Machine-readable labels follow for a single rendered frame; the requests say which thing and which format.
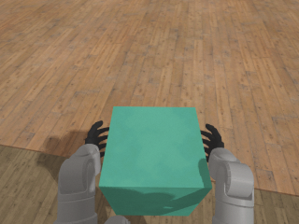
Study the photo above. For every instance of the right robot forearm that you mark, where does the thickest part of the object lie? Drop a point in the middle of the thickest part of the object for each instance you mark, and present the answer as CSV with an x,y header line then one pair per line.
x,y
234,188

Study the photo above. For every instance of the right robot hand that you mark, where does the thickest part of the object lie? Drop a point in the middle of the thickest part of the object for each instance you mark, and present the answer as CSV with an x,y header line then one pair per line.
x,y
215,140

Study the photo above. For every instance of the left robot hand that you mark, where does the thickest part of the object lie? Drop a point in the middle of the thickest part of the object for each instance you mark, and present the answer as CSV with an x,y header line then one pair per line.
x,y
92,136

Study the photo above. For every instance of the left robot forearm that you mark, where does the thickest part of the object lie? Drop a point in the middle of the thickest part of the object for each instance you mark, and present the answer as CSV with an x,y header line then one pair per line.
x,y
76,187

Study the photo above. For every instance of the carton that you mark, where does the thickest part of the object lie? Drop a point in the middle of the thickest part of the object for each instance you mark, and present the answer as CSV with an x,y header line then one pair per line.
x,y
155,162

